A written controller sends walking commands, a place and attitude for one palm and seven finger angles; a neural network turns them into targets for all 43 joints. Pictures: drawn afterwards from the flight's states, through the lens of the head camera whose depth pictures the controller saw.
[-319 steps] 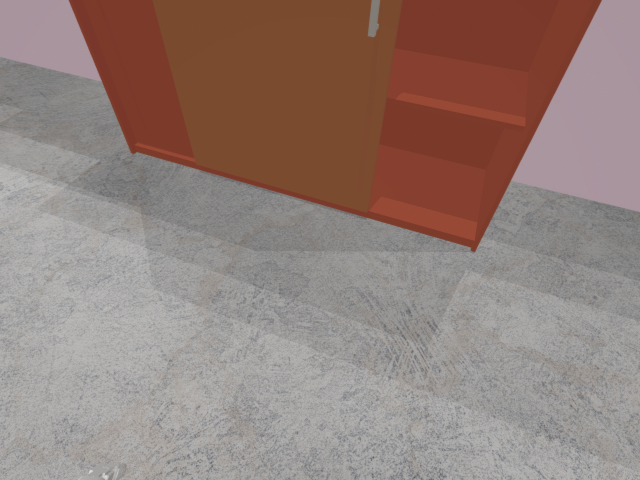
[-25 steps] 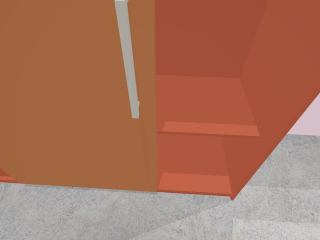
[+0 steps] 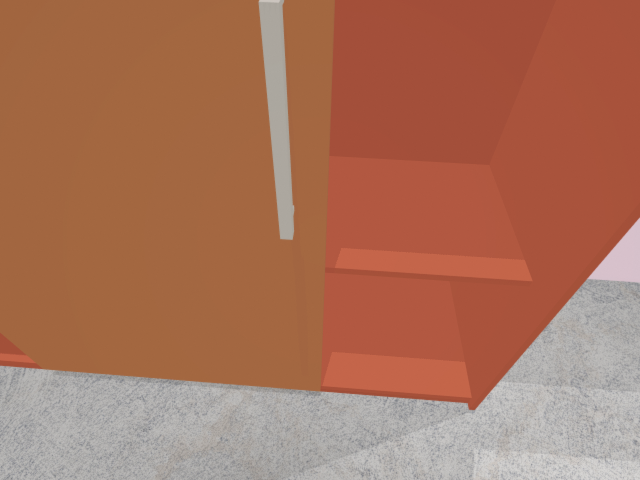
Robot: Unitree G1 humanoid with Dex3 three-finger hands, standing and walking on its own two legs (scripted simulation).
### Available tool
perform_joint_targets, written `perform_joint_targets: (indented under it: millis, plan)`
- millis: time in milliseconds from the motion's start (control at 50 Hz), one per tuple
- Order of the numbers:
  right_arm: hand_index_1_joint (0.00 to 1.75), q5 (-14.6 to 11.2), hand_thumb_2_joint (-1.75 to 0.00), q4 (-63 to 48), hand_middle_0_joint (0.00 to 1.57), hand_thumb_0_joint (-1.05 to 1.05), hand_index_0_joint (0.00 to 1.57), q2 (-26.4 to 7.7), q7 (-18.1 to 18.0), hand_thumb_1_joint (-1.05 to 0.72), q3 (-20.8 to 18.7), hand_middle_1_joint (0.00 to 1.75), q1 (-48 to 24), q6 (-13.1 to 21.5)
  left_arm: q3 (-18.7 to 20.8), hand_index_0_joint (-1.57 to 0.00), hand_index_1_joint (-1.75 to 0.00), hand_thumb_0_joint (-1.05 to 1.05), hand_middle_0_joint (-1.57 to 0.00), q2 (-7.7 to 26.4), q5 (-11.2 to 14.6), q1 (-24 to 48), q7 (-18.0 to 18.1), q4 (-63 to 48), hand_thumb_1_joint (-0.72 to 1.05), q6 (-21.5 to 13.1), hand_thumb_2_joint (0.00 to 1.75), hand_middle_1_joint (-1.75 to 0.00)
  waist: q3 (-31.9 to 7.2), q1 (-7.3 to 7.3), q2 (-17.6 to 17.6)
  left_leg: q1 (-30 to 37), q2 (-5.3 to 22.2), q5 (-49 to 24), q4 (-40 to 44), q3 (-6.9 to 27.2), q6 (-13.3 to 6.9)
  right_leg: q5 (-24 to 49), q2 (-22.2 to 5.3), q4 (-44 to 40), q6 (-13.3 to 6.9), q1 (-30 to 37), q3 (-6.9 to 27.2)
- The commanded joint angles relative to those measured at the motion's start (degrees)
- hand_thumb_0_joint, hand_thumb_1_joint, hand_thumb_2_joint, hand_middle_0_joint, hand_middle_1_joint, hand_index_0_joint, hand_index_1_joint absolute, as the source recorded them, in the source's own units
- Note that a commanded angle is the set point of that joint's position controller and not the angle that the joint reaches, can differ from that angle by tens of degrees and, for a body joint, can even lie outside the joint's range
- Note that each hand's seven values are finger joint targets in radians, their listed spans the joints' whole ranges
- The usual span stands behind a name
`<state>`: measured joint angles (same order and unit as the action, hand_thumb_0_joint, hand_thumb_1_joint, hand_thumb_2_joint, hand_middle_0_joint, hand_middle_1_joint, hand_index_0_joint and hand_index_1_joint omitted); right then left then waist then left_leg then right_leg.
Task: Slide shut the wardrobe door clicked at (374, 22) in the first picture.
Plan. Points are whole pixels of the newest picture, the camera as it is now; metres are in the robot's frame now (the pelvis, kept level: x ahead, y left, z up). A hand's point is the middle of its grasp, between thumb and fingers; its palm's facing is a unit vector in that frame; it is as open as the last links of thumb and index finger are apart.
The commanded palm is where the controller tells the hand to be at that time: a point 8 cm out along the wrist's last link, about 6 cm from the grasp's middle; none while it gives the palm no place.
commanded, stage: look again from close up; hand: left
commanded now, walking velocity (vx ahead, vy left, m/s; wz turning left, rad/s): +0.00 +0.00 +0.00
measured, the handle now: (283, 136) +0.48 +0.08 +0.20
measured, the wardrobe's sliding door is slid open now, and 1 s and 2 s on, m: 0.47 0.47 0.47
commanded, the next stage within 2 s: raise the hand with hooked fingers in 0.48 s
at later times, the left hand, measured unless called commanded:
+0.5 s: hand out of the picture +0.00 +0.19 -0.17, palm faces +0.02 -0.98 -0.22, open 7.3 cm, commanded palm none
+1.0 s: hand (164, 474) +0.14 +0.19 -0.02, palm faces +0.03 -1.00 -0.01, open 8.5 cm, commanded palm +0.13 +0.25 -0.01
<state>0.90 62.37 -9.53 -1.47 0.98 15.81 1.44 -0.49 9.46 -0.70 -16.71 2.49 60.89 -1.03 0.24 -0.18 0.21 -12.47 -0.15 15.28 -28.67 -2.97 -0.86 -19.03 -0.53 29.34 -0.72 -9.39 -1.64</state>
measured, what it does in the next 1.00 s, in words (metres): lowers itself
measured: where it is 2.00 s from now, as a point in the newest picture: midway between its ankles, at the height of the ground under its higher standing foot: outside the picture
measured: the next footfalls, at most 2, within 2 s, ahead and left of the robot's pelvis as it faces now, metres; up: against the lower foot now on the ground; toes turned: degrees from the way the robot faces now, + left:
none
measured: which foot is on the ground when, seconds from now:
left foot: down 0.00-1.00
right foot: down 0.00-1.00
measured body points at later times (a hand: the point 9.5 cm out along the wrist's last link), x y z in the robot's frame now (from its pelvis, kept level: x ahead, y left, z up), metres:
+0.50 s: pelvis +0.00 +0.01 +0.00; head +0.01 +0.01 +0.45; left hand +0.00 +0.24 -0.15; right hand +0.03 -0.23 -0.15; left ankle +0.00 +0.11 -0.74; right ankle -0.04 -0.11 -0.74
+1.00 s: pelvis -0.04 -0.02 -0.06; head -0.02 -0.01 +0.39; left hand +0.13 +0.24 -0.02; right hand +0.18 -0.27 -0.08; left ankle +0.00 +0.11 -0.74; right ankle -0.04 -0.11 -0.74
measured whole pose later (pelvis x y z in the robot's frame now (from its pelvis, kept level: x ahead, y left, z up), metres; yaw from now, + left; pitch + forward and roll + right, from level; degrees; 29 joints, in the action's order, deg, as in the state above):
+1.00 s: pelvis -0.04 -0.02 -0.06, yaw +1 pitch +8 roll +0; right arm -2.1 28.5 -15.1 -2.7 -3.0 9.7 13.6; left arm 12.6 13.3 17.6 -25.3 -21.6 6.2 -22.2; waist -6.6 0.3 0.9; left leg -40.4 1.7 23.3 -55.6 -0.6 0.7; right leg -28.3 0.3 56.6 -2.7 -36.6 -4.0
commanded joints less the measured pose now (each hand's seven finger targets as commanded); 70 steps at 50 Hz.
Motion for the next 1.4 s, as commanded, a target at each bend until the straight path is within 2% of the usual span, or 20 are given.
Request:
perform_joint_targets:
  millis: [0, 540, 560, 580, 600, 620, 640, 660, 680, 740, 780, 820, 860, 920, 980, 1060, 1120, 1200, 1300, 1380]
  plan:
    - [0.30, -0.23, -0.90, -1.88, 0.20, 0.00, 0.20, -5.69, -0.12, -0.90, -1.20, 0.30, 2.03, 0.74, 1.04, -0.20, -0.30, 0.00, -0.20, 6.33, -0.02, -3.93, 0.13, -1.47, 0.90, -0.66, 0.90, -0.30, 2.94, 0.65, -0.69, -0.32, 5.51, -10.94, 5.93, 5.94, -1.67, 10.36, -4.73, -5.96, -1.59, -1.99, 4.58]
    - [0.30, -0.43, -0.90, 0.41, 0.20, 0.00, 0.20, -8.03, -0.01, -0.90, -1.23, 0.30, -0.73, 0.64, 0.91, -0.20, -0.30, 0.00, -0.20, 8.18, 0.03, -3.54, -0.12, 0.41, 0.90, -0.59, 0.90, -0.30, 1.84, 0.61, -0.23, 3.23, 5.79, -12.74, 8.07, 6.15, -1.52, 12.94, -5.95, -8.34, -0.97, -0.73, 4.69]
    - [0.30, -0.76, -0.90, -3.46, 0.20, 0.00, 0.20, -7.40, 0.28, -0.90, -1.14, 0.30, -3.43, 0.92, 0.55, -0.20, -0.30, 0.00, -0.20, 6.20, -0.98, -6.91, 2.10, 1.76, 0.90, -1.73, 0.90, -0.30, 4.86, 1.44, 1.40, -0.16, 6.59, -21.49, -3.47, 4.14, 0.00, 31.31, -7.96, -8.30, 0.14, -3.46, 7.01]
    - [0.30, -4.04, -0.90, -22.77, 0.20, 0.00, 0.20, -16.30, -2.27, -0.90, -3.41, 0.30, -0.16, 8.36, 9.21, -0.20, -0.32, 0.00, -0.20, 20.73, 10.93, 33.93, 1.18, -84.96, 0.88, -12.97, 0.89, -0.32, -22.84, -5.50, -7.51, 15.71, 0.53, -23.47, 3.22, 3.95, -0.66, 27.74, -1.97, -1.89, -0.92, 0.09, 0.61]
    - [0.30, -4.27, -0.90, -20.71, 0.20, 0.00, 0.20, -10.89, -4.48, -0.90, -1.25, 0.30, -6.14, 13.46, 12.91, -0.20, -0.33, 0.00, -0.20, 25.42, 7.23, 27.59, 4.07, -85.30, 0.85, -13.18, 0.88, -0.33, -19.38, -2.84, -12.78, 17.33, 2.58, -22.89, 2.89, 1.61, -0.36, 14.94, 0.34, 0.91, -1.27, -5.35, -1.16]
    - [0.30, -3.61, -0.90, -22.11, 0.20, 0.00, 0.20, -9.05, -3.51, -0.90, -2.38, 0.30, -4.07, 16.75, 2.67, -0.21, -0.34, 0.00, -0.21, 5.64, 7.89, -3.54, 3.83, -70.41, 0.83, -5.54, 0.87, -0.34, -16.44, -0.94, -15.91, 15.78, 3.94, -25.01, 5.66, 4.47, 0.61, 5.21, 0.94, 4.00, -1.32, -10.56, -3.65]
    - [0.30, -4.09, -0.90, -19.47, 0.20, 0.00, 0.20, -9.21, -3.50, -0.90, -2.90, 0.30, -2.82, 17.27, 2.28, -0.21, -0.36, 0.00, -0.21, 1.29, 9.95, -6.33, 3.55, -64.65, 0.81, -3.30, 0.86, -0.36, -9.38, -2.68, -11.07, 10.06, 2.87, -22.40, 4.41, 5.82, 1.11, 4.21, 0.44, 4.65, -0.63, -12.51, -3.71]
    - [0.30, -3.41, -0.90, -23.66, 0.20, 0.00, 0.20, -10.67, -3.31, -0.90, -3.70, 0.30, -4.34, 17.50, 3.74, -0.21, -0.37, 0.00, -0.21, 3.10, 10.49, -0.90, 2.35, -69.37, 0.78, -5.68, 0.85, -0.37, -3.01, -2.62, -8.75, 4.08, 2.10, -15.82, 2.11, 6.49, 1.28, 4.60, 0.35, 2.53, -0.54, -14.04, -4.20]
    - [0.30, -2.30, -0.90, -24.49, 0.20, 0.00, 0.20, -11.89, -3.23, -0.90, -4.58, 0.30, -4.07, 17.36, 7.99, -0.21, -0.39, 0.00, -0.21, 6.35, 10.25, -1.58, 0.69, -65.99, 0.76, -8.53, 0.84, -0.39, -3.46, -3.09, -2.74, -0.44, 1.26, -10.43, -0.94, 6.17, 1.15, 6.03, 0.63, 1.47, -0.56, -15.88, -4.77]
    - [0.30, -1.44, -0.90, -28.77, 0.20, 0.00, 0.20, -10.99, -1.69, -0.90, -5.95, 0.30, -6.71, 16.16, 9.80, -0.22, -0.43, 0.00, -0.22, 0.76, 13.12, -18.62, -9.37, -49.11, 0.69, -19.27, 0.81, -0.43, -1.75, 1.77, 14.48, -14.93, 0.22, -5.70, -9.72, 3.82, 1.52, 3.85, 1.83, 8.41, -0.52, -22.42, -5.64]
    - [0.30, -1.69, -0.90, -32.20, 0.20, 0.00, 0.20, -11.47, -0.01, -0.90, -6.74, 0.30, -9.14, 16.02, 11.06, -0.22, -0.47, 0.00, -0.22, 2.36, 15.20, -19.92, -18.01, -48.93, 0.64, -27.84, 0.79, -0.47, -4.79, 2.85, 12.37, -21.62, -0.41, -2.68, -15.43, 2.59, 1.82, 3.26, 0.98, 13.68, -0.90, -25.01, -3.64]
    - [0.30, -2.56, -0.90, -36.57, 0.20, 0.00, 0.20, -12.20, 1.13, -0.90, -7.18, 0.30, -9.90, 15.74, 16.72, -0.22, -0.50, 0.00, -0.22, 9.53, 16.43, -19.77, -25.19, -50.14, 0.60, -30.91, 0.77, -0.50, -8.95, 4.33, 2.55, -22.74, -1.21, -3.60, -18.48, 1.43, 1.54, 5.63, -0.15, 16.21, -1.68, -23.04, -0.90]
    - [0.30, -3.39, -0.90, -41.05, 0.20, 0.00, 0.20, -12.10, 0.38, -0.90, -6.82, 0.30, -11.03, 14.94, 19.87, -0.22, -0.53, 0.00, -0.22, 12.46, 19.05, -15.87, -27.06, -57.63, 0.55, -27.37, 0.75, -0.53, -13.67, 4.67, 1.28, -22.89, -1.67, -0.70, -18.82, 0.36, 0.61, 1.63, 0.00, 15.60, -0.92, -21.90, 0.33]
    - [0.30, -3.52, -0.90, -43.31, 0.20, 0.00, 0.20, -11.45, -1.44, -0.90, -5.96, 0.30, -8.88, 14.13, 21.09, -0.23, -0.57, 0.00, -0.23, 13.47, 22.05, -5.63, -24.52, -69.44, 0.48, -24.99, 0.72, -0.57, -13.63, 2.29, -1.50, -23.29, -1.18, 4.35, -20.02, 1.61, -0.14, -7.39, 0.28, 12.84, 0.14, -24.90, 3.20]
    - [0.30, -2.70, -0.90, -41.26, 0.20, 0.00, 0.20, -10.40, -2.79, -0.90, -5.14, 0.30, -5.08, 14.90, 18.84, -0.24, -0.62, 0.00, -0.24, 14.15, 20.14, 4.12, -20.76, -80.37, 0.41, -28.91, 0.69, -0.62, -15.41, -1.26, -5.99, -19.85, 0.03, 2.27, -22.22, 2.97, -1.09, -5.04, 0.65, 13.27, -0.08, -26.94, 3.95]
    - [0.30, -3.15, -0.90, -37.38, 0.20, 0.00, 0.20, -11.42, -4.03, -0.90, -4.08, 0.30, -3.77, 16.92, 15.04, -0.24, -0.68, 0.00, -0.24, 14.69, 19.18, 8.03, -23.13, -76.73, 0.32, -30.46, 0.65, -0.68, -11.41, -4.07, -6.39, -20.53, 0.84, 4.25, -23.05, 4.91, -1.51, -6.13, 1.29, 12.51, -0.25, -29.64, 4.09]
    - [0.30, -3.98, -0.90, -36.70, 0.20, 0.00, 0.20, -12.52, -4.57, -0.90, -3.50, 0.30, -4.42, 17.14, 17.16, -0.25, -0.72, 0.00, -0.25, 17.79, 19.82, 7.51, -26.25, -70.79, 0.25, -25.17, 0.62, -0.72, -11.58, -3.12, -4.24, -20.91, 0.62, 4.42, -21.68, 4.89, -1.59, -7.90, 0.39, 8.92, 0.32, -25.80, 5.88]
    - [0.30, -3.98, -0.90, -36.39, 0.20, 0.00, 0.20, -11.88, -4.92, -0.90, -2.94, 0.30, -6.33, 16.58, 25.87, -0.25, -0.78, 0.00, -0.25, 22.87, 22.63, 3.42, -27.22, -64.12, 0.15, -17.19, 0.58, -0.78, -12.81, 0.82, -1.13, -20.64, 0.58, 0.97, -19.10, 4.90, -1.20, -5.23, -1.02, 5.82, 1.00, -17.61, 7.16]
    - [0.30, -3.65, -0.90, -36.90, 0.20, 0.00, 0.20, -11.30, -3.98, -0.90, -2.69, 0.30, -6.58, 17.17, 28.31, -0.26, -0.86, 0.00, -0.26, 21.65, 25.03, 1.44, -26.32, -65.90, 0.04, -16.67, 0.53, -0.86, -13.52, 2.29, 1.12, -18.14, 0.48, -3.55, -16.02, 4.80, -0.65, 5.51, -1.59, 5.46, 2.41, -13.16, 6.26]
    - [0.30, -3.99, -0.90, -36.06, 0.20, 0.00, 0.20, -12.14, -3.65, -0.90, -3.04, 0.30, -4.99, 18.35, 25.22, -0.27, -0.92, 0.00, -0.27, 19.54, 24.25, 2.91, -26.94, -65.96, -0.06, -17.50, 0.49, -0.92, -11.40, 0.83, 0.18, -15.00, 0.40, -3.43, -13.20, 4.13, -0.99, 5.07, -0.52, 4.41, 2.05, -15.69, 3.80]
